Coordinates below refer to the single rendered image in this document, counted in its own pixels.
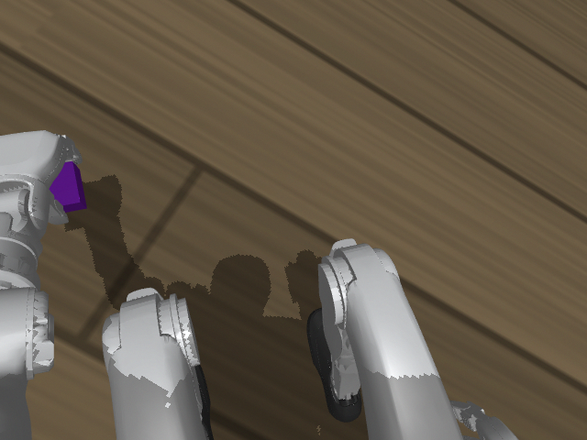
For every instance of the small box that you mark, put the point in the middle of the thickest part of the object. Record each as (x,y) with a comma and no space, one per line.
(67,188)

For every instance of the left robot hand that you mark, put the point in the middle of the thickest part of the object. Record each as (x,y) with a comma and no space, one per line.
(39,155)

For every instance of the right robot foot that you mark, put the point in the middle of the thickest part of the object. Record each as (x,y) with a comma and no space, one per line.
(342,410)

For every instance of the left robot foot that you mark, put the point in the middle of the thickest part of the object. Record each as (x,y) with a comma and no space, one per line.
(205,401)

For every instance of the right robot hand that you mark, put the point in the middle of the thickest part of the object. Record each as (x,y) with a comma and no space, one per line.
(474,417)

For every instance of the left robot arm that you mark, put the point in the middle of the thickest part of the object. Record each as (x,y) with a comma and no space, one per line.
(26,326)

